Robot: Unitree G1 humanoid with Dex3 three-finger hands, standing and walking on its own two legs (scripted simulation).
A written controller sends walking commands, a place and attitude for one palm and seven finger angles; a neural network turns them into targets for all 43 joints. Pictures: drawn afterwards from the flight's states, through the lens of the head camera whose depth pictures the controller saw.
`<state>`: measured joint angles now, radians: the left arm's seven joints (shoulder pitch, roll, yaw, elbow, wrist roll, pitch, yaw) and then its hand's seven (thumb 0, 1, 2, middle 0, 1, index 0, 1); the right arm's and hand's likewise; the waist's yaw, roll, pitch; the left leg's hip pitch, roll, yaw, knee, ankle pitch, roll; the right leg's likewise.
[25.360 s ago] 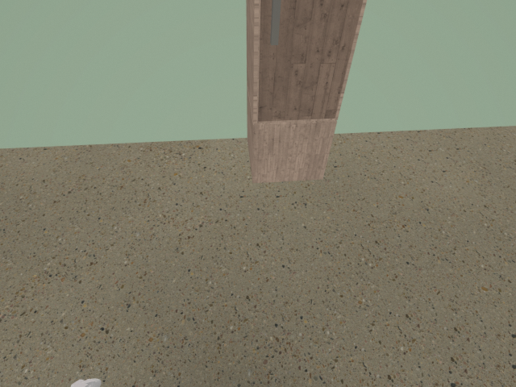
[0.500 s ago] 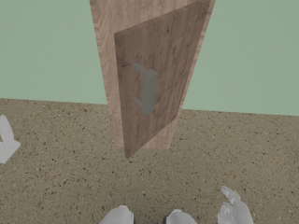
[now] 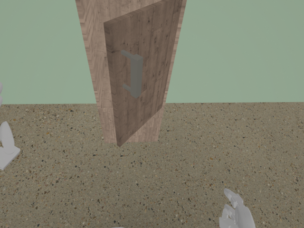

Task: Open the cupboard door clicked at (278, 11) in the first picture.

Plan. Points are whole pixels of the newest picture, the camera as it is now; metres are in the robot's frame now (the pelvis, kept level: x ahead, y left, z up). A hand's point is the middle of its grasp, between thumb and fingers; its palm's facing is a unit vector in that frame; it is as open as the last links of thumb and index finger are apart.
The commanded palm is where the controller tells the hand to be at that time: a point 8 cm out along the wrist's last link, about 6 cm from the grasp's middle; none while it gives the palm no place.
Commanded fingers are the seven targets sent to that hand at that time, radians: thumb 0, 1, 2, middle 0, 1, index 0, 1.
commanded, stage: stop stepping back and stand still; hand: left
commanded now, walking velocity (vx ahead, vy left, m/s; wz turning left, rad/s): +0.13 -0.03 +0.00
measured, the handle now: (130, 74) +0.53 +0.10 +0.10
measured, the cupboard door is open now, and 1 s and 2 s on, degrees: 47 47 47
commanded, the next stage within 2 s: let the arm hang, fingers relaxed in 0.46 s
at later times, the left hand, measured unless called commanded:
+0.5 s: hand (0, 194) +0.14 +0.24 +0.18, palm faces +0.46 -0.77 -0.43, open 7.4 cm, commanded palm +0.08 +0.28 +0.19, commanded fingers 0.00 0.90 0.90 -0.20 -0.30 -0.20 -0.30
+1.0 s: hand out of the picture -0.12 +0.19 -0.16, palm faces +0.14 -0.97 -0.20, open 7.0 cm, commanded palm none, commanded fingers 0.00 0.90 0.90 -0.20 -0.30 -0.20 -0.30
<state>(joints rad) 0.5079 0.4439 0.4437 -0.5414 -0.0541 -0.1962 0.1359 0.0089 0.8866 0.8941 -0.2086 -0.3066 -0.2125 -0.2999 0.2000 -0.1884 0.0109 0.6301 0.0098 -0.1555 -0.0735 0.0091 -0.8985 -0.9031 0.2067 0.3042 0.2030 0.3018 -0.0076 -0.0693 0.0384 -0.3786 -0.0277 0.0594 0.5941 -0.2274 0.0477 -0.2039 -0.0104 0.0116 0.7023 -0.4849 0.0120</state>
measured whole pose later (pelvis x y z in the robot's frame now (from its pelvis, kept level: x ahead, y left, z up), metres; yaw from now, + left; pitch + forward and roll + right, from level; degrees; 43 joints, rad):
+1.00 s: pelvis -0.08 +0.01 +0.02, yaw +6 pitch -1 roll -1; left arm 0.31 0.20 0.02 1.09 0.01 0.03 0.02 -0.01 0.98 0.89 -0.20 -0.30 -0.20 -0.30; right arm 0.24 -0.17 0.00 1.06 -0.02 0.04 -0.02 0.00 -0.92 -0.90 0.20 0.30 0.20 0.30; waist 0.02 -0.01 0.09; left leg -0.22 0.02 -0.01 0.49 -0.25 -0.01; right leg -0.19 0.02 -0.07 0.45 -0.24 -0.03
